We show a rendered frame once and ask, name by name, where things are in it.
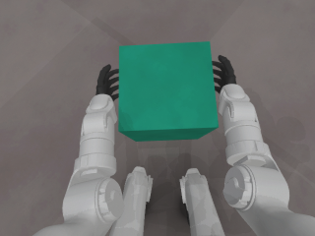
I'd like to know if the robot thigh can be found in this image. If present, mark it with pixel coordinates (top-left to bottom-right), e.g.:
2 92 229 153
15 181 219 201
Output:
109 171 154 236
179 173 225 236

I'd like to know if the left robot thigh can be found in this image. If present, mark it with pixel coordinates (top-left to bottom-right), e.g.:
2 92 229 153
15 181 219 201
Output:
109 171 154 236

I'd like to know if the carton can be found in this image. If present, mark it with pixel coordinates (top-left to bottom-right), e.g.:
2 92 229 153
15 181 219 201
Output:
118 41 219 142

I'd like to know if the right robot thigh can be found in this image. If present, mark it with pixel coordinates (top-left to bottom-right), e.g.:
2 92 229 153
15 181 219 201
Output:
179 173 225 236

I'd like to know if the robot right hand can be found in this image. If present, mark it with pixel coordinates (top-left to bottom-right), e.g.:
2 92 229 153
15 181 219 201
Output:
212 55 237 93

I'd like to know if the robot left upper arm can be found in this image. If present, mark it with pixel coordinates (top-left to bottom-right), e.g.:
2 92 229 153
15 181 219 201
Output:
32 177 125 236

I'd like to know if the left robot forearm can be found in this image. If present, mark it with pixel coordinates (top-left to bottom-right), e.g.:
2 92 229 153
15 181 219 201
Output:
62 93 118 215

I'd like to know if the right robot forearm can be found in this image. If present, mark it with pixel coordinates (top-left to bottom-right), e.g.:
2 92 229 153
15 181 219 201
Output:
218 84 289 192

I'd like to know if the robot left hand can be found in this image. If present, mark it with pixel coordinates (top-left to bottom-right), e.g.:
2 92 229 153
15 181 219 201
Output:
95 64 119 101

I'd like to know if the robot right upper arm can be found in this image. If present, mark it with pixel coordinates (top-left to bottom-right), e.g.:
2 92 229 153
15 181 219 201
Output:
222 164 315 236

